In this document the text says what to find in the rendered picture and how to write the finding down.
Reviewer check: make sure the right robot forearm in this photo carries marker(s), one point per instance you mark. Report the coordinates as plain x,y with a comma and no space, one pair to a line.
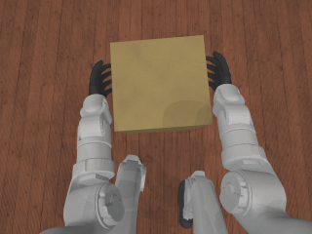
240,149

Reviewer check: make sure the robot left shin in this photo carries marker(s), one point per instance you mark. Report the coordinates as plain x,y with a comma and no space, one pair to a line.
129,157

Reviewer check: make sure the robot right hand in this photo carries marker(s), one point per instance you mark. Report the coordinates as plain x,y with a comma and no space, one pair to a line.
221,71

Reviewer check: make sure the left robot forearm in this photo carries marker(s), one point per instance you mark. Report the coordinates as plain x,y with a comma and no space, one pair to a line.
94,160

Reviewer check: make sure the robot left upper arm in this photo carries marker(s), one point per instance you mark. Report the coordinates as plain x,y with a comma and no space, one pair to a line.
93,209

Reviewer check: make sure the robot left hand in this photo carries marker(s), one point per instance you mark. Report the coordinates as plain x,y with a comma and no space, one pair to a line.
96,85

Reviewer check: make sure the robot right foot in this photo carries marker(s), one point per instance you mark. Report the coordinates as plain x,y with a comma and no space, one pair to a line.
184,222

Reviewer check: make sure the carton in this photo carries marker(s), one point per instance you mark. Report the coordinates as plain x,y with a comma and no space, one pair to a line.
160,85

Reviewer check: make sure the robot right upper arm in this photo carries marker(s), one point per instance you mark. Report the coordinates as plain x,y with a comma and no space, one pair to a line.
258,202

